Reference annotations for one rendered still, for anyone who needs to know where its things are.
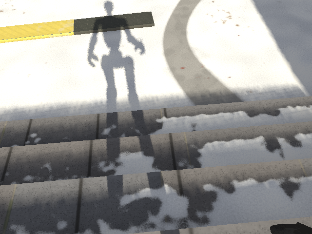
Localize right robot hand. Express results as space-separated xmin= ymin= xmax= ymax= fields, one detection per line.
xmin=270 ymin=222 xmax=312 ymax=234

